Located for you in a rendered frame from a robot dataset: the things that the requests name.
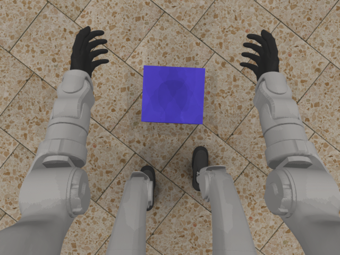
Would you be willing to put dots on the robot left hand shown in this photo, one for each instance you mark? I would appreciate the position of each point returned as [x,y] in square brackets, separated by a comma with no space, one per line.
[82,56]

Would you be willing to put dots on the robot left thigh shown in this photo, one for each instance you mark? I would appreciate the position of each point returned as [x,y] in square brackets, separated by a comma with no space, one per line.
[128,236]

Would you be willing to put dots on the robot left forearm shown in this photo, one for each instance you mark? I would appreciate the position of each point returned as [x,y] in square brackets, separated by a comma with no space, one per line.
[65,141]

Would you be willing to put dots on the left robot upper arm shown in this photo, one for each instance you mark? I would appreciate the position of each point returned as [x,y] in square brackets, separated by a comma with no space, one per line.
[51,198]

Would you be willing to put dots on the robot right hand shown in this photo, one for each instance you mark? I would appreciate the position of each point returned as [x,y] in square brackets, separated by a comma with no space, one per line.
[268,60]

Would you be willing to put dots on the right robot upper arm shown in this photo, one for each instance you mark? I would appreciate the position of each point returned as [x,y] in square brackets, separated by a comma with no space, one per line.
[308,202]

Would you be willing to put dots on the robot right foot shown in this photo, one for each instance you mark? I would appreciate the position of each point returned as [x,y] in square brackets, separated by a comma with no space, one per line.
[199,161]

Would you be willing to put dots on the robot right forearm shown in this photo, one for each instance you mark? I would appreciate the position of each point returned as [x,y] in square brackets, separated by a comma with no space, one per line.
[282,127]

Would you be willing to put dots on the carton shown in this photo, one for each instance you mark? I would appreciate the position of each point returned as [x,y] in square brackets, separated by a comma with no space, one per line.
[173,94]

